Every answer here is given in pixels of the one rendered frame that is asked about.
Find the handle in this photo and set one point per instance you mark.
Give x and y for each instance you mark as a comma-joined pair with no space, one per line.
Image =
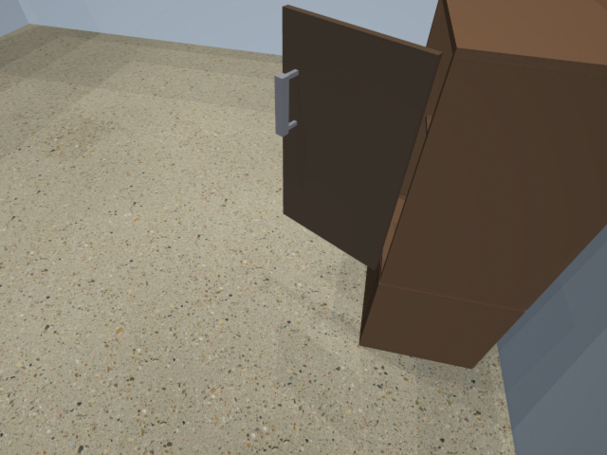
281,82

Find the cupboard door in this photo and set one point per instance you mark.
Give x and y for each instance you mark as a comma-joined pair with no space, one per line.
359,101

